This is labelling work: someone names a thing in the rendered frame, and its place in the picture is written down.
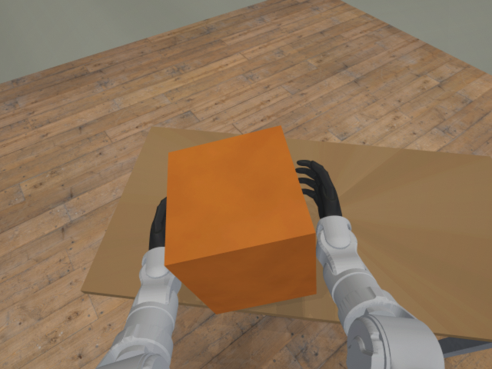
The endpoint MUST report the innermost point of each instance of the left robot upper arm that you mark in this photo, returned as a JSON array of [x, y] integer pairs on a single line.
[[142, 361]]

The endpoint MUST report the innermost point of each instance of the left robot hand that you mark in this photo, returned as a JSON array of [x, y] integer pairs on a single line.
[[157, 233]]

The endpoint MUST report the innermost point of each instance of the right robot hand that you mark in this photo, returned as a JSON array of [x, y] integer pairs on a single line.
[[324, 194]]

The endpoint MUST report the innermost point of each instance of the right robot forearm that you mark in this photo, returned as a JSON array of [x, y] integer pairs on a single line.
[[353, 288]]

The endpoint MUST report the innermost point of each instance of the right robot upper arm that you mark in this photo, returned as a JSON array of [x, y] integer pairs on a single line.
[[385, 342]]

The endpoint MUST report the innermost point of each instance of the carton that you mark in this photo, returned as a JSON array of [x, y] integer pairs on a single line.
[[238, 231]]

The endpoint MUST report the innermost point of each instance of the left robot forearm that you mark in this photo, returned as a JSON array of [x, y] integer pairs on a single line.
[[152, 317]]

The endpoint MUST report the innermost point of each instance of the table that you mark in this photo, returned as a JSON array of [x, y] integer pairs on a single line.
[[422, 220]]

